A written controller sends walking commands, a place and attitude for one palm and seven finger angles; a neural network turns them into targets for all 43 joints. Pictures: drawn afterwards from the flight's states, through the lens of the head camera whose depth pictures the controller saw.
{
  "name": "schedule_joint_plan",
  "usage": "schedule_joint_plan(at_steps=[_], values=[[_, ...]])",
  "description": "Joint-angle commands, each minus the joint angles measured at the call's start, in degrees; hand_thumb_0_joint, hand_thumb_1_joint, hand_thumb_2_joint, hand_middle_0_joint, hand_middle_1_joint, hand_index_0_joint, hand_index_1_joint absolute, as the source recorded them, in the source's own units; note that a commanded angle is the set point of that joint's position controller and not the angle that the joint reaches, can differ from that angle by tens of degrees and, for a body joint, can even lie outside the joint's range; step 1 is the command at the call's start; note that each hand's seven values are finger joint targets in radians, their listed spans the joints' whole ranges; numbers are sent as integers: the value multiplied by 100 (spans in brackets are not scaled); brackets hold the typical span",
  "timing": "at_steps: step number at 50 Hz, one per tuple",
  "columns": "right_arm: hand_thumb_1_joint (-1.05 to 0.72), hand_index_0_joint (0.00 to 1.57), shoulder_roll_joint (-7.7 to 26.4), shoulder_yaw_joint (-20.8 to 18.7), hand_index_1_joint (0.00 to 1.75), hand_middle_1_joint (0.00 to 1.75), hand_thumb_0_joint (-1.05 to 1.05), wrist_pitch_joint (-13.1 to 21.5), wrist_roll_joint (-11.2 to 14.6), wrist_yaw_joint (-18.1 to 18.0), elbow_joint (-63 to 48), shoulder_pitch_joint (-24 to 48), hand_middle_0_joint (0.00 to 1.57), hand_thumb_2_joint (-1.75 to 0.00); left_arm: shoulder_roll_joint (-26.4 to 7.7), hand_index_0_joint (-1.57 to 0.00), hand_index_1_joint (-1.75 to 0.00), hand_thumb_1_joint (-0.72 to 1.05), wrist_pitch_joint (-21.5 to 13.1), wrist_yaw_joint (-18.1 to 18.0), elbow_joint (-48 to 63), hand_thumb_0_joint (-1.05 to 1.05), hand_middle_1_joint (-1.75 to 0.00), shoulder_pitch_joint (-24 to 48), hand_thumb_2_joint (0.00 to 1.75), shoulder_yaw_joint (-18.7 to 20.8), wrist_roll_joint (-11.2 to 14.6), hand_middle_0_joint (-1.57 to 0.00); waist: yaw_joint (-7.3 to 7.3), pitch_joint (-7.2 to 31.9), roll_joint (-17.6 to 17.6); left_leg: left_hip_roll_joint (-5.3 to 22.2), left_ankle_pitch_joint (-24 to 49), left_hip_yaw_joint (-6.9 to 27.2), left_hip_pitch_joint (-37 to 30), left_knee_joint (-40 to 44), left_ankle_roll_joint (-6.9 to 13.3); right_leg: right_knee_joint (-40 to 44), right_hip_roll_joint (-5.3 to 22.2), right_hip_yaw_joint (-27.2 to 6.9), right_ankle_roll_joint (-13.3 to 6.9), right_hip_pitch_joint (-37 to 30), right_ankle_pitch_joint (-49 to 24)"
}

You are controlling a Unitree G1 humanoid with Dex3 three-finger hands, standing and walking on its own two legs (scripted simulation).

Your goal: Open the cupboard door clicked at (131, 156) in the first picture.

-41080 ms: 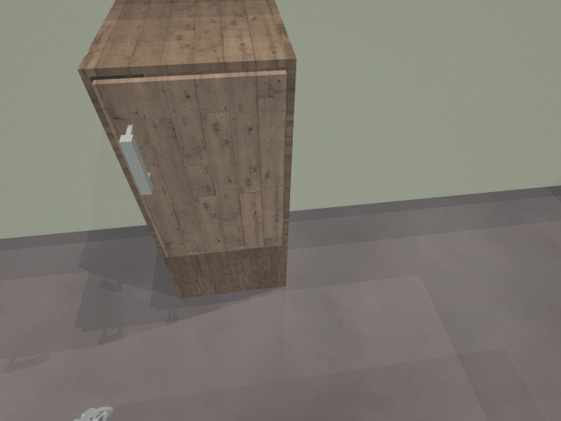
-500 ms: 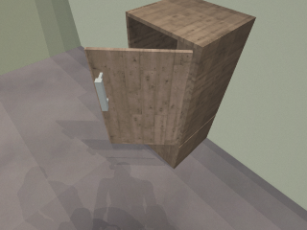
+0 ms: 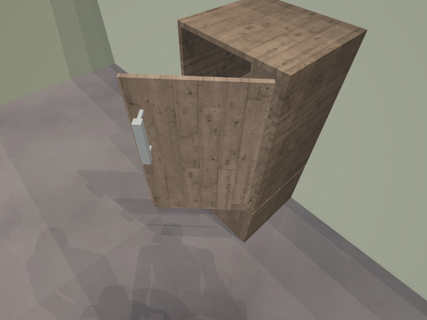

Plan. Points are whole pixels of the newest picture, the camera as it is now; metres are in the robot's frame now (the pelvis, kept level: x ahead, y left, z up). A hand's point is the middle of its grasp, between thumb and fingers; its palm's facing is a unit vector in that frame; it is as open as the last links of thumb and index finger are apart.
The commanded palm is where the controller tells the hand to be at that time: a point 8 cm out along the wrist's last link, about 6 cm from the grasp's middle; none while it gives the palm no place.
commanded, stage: come to a stop and stand still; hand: left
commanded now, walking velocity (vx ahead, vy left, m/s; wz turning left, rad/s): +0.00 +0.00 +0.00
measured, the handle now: (144, 137) +0.57 +0.23 -0.03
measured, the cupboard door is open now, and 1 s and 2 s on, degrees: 45 45 45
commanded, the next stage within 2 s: look again from close up in 0.42 s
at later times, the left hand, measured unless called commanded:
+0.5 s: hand out of the picture +0.03 +0.16 -0.18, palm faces +0.01 -0.98 -0.19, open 7.3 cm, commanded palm none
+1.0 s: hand out of the picture +0.02 +0.15 -0.18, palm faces +0.02 -0.98 -0.17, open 7.4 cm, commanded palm none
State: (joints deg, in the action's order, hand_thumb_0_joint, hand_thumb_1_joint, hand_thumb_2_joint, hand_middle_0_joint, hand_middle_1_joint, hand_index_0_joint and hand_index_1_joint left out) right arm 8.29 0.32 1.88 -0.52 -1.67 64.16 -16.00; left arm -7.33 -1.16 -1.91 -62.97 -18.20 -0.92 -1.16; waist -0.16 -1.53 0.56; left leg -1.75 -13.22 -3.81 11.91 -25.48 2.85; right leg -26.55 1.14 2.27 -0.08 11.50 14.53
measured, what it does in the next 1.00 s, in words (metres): stands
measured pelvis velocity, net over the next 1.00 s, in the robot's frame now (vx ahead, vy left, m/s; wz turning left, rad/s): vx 0.02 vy -0.01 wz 0.01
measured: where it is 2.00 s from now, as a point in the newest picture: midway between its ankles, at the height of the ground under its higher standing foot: outside the picture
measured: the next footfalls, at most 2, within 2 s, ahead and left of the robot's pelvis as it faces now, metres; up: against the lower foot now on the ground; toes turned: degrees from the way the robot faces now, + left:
none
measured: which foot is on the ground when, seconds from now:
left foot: down 0.00-1.00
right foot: down 0.00-1.00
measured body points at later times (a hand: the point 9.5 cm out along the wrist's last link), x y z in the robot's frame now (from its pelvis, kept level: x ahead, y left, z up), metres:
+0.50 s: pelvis +0.02 -0.01 +0.00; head +0.03 +0.00 +0.45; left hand +0.03 +0.22 -0.16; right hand +0.03 -0.23 -0.16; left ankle +0.01 +0.09 -0.74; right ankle +0.00 -0.12 -0.74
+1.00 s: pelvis +0.02 -0.01 +0.00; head +0.03 -0.01 +0.45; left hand +0.02 +0.21 -0.16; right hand +0.03 -0.23 -0.16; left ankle +0.01 +0.09 -0.74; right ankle +0.00 -0.12 -0.74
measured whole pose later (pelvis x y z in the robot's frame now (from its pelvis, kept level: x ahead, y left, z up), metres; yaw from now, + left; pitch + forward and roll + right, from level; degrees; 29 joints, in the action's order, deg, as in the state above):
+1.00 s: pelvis +0.02 -0.01 +0.00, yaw +0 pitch -1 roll +0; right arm 8.3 0.7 1.7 -0.6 -2.0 66.3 -14.7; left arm -8.8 -1.0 -1.8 -63.5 -16.9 -0.8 -1.0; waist -0.4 -1.8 1.1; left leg -1.1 -14.0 -3.0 8.2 -23.2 1.7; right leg -24.1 0.3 2.9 -1.0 7.5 15.5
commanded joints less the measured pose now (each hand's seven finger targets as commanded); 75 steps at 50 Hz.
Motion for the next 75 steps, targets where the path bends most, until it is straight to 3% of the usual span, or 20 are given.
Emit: schedule_joint_plan(at_steps=[1,21,57,58,59,60,61,62,63,64,65,66,67,69,70,71,72,73,75], values=[[-90,20,506,-61,30,30,0,71,5,-19,-112,-329,20,-90,-580,-20,-30,90,-85,-49,121,0,-30,-344,90,106,21,-20,6,-127,-55,750,916,710,-35,486,25,391,500,-541,-218,38,-832],[-90,20,597,-57,30,30,0,59,-4,-38,-15,-170,20,-90,-739,-20,-30,90,-70,-42,137,0,-30,-169,90,132,29,-20,-18,-126,10,753,1231,690,-227,492,3,450,532,-525,-230,-179,-1214],[-90,20,569,-48,30,30,0,42,0,-51,78,-199,20,-90,-719,-20,-30,90,-67,-39,63,0,-30,-280,90,132,32,-20,-35,-215,-16,736,1002,706,-236,616,-45,681,542,-517,-231,-212,-924],[-90,20,708,-39,30,30,0,76,47,13,-359,255,20,-90,-744,-20,-30,90,-179,-266,-113,0,-30,-609,90,108,-39,-20,-152,-342,-57,777,1700,476,116,-575,-221,529,816,-744,-93,-8,-3147],[-90,20,1747,-203,30,30,0,840,324,-216,-2390,55,20,-90,-2058,-20,-32,88,-1352,-191,8740,0,-32,3594,89,744,1201,-20,546,2474,-1243,187,1994,505,-1497,115,-159,-8,209,-225,-173,-433,-2372],[-90,20,1147,1,30,30,0,1354,268,-366,-2127,569,20,-90,-1524,-20,-33,85,-1004,-397,7198,0,-33,1323,88,636,732,-20,-24,2290,-1879,464,2773,350,-1781,204,-144,-285,-31,-80,-278,-95,-966],[-90,20,1189,-105,30,30,0,1503,270,-351,-1834,428,20,-90,-1210,-21,-34,83,-730,-620,6667,0,-34,1123,87,397,779,-21,135,1813,-1660,446,2126,395,-1101,110,-288,-321,-21,82,-204,195,-293],[-90,20,934,-148,30,30,0,1458,338,-293,-1758,262,20,-90,88,-21,-36,81,-238,-580,5312,0,-36,-421,86,-179,898,-21,244,854,-792,523,1359,532,-483,211,-234,-278,-34,252,-149,571,-128],[-90,20,1197,-141,30,30,0,1483,429,-277,-2266,426,20,-90,100,-21,-37,78,-444,-435,6402,0,-37,467,85,-322,1158,-21,271,201,-391,436,648,681,75,105,-189,-222,-5,330,-110,696,-195],[-90,20,1380,-226,30,30,0,1567,365,-293,-2410,520,20,-90,-259,-21,-39,76,-721,-341,6365,0,-39,480,84,-27,1126,-21,370,189,181,377,167,713,276,-122,-142,-170,-36,319,-85,995,45],[-90,20,1434,-269,30,30,0,1626,272,-291,-2540,530,20,-90,-306,-21,-40,74,-1045,-229,6118,0,-40,445,83,82,1090,-21,433,-52,684,286,-168,720,670,-393,-120,-258,-64,347,-56,1436,371],[-90,20,1426,-301,30,30,0,1626,215,-255,-2686,501,20,-90,-271,-21,-42,71,-1313,-98,5530,0,-42,261,82,191,1045,-21,415,-175,968,177,-393,680,1060,-740,-128,-423,-56,343,-49,1853,687],[-90,20,1378,-339,30,30,0,1613,145,-206,-2781,519,20,-90,-139,-22,-43,69,-1641,101,5006,0,-43,-8,81,309,1077,-22,292,-111,1521,149,-522,675,1484,-1054,-182,-669,-73,346,-42,2252,1015],[-90,20,1339,-418,30,30,0,1661,86,-84,-3127,780,20,-90,-60,-22,-47,64,-2426,714,4614,0,-47,-1051,79,558,1334,-22,-141,214,1923,88,-721,528,2313,-1632,-252,-1189,-83,215,-64,2611,1379],[-90,20,1337,-468,30,30,0,1666,66,-2,-3266,836,20,-90,-167,-22,-48,62,-2822,1079,4662,0,-48,-1354,78,753,1460,-22,-289,515,1759,36,-614,445,2570,-1898,-291,-1475,-75,115,-99,2514,1145],[-90,20,1362,-530,30,30,0,1615,90,117,-3413,850,20,-90,-527,-22,-50,60,-3100,1476,4443,0,-50,-1724,77,1180,1534,-22,-487,753,1072,-28,-320,366,2627,-2124,-357,-1797,-40,3,-198,2308,607],[-90,20,1366,-527,30,30,0,1583,96,200,-3603,943,20,-90,-630,-22,-51,57,-3402,1873,4622,0,-51,-1602,76,1269,1648,-22,-459,1046,721,-90,-172,333,2792,-2366,-387,-2091,7,-41,-226,2181,147],[-90,20,1380,-567,30,30,0,1549,119,216,-3762,1020,20,-90,-964,-22,-53,55,-3554,2104,4614,0,-53,-1525,75,1589,1646,-22,-473,1350,478,-101,-83,239,3003,-2626,-372,-2324,45,-167,-218,2139,-155],[-90,20,1326,-560,30,30,0,1408,155,197,-4120,1172,20,-90,-1283,-23,-55,50,-3446,2196,5244,0,-55,-1247,73,1836,1620,-23,-576,1833,-55,-118,-150,70,3276,-2859,-293,-2549,49,-369,-186,2185,-74]])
